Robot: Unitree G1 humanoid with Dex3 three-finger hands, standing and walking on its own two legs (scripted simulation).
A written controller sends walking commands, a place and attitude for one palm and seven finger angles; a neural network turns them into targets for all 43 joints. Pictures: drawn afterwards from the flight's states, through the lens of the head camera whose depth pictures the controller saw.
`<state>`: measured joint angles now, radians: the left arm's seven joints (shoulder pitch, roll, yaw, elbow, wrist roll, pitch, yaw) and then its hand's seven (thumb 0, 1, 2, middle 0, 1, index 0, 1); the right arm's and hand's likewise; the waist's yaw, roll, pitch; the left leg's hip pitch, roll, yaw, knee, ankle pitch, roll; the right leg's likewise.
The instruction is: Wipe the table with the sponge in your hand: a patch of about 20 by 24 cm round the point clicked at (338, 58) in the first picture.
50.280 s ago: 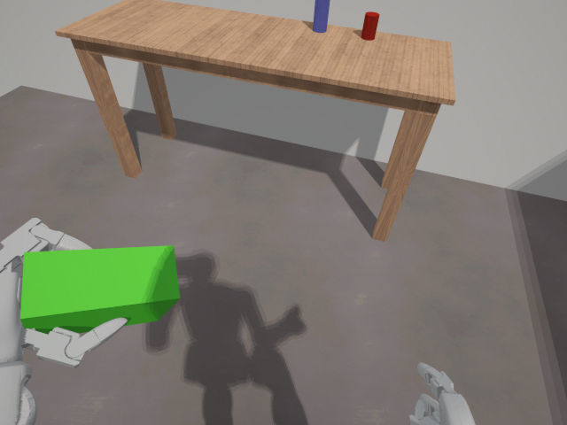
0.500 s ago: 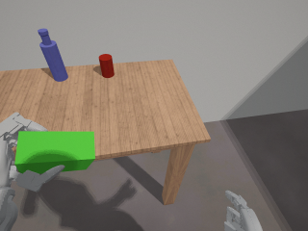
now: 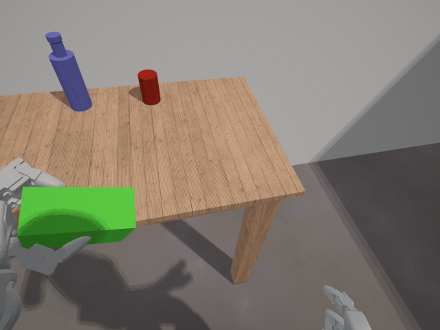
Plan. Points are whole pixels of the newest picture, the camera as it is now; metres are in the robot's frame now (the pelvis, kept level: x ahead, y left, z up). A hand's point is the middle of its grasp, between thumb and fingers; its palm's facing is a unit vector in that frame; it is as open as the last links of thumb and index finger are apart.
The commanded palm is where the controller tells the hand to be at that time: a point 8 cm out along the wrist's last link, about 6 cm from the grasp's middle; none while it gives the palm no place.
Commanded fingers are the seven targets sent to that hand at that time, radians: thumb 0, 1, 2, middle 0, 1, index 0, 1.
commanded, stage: look again from close up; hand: left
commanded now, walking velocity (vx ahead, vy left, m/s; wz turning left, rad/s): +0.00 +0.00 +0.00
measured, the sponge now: (97, 217) +0.24 +0.21 +0.12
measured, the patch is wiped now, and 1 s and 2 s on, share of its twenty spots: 0.00 0.00 0.00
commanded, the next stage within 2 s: come to a stop and stand still in 0.30 s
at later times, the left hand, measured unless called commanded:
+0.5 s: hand (53, 204) +0.23 +0.26 +0.16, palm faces +0.38 -0.87 -0.32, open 10.1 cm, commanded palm +0.18 +0.28 +0.18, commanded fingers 0.00 0.10 1.30 -1.20 -1.60 -1.20 -1.60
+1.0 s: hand (77, 190) +0.27 +0.24 +0.15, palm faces +0.29 -0.82 -0.50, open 10.1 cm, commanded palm +0.20 +0.26 +0.18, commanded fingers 0.00 0.10 1.30 -1.20 -1.60 -1.20 -1.60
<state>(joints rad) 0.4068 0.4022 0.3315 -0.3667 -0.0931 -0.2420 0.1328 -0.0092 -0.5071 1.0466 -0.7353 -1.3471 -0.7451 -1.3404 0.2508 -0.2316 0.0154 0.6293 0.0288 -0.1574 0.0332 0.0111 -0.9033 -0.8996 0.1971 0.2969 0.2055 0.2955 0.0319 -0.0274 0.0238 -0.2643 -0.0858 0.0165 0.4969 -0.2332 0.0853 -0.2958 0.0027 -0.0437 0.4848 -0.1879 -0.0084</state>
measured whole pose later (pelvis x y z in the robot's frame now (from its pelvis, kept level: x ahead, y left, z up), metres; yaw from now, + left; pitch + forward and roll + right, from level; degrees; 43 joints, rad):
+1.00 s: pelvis +0.04 -0.02 +0.00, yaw +0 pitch +4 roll -1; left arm 0.47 0.55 0.40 -0.43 -0.09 -0.28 0.11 -0.01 -0.51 1.05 -0.74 -1.34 -0.75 -1.34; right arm 0.28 -0.28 0.02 0.62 0.00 -0.17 0.04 0.01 -0.90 -0.90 0.20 0.30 0.20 0.30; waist 0.01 -0.05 0.04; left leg -0.31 -0.05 -0.01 0.54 -0.30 0.05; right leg -0.33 0.05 -0.05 0.50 -0.25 -0.04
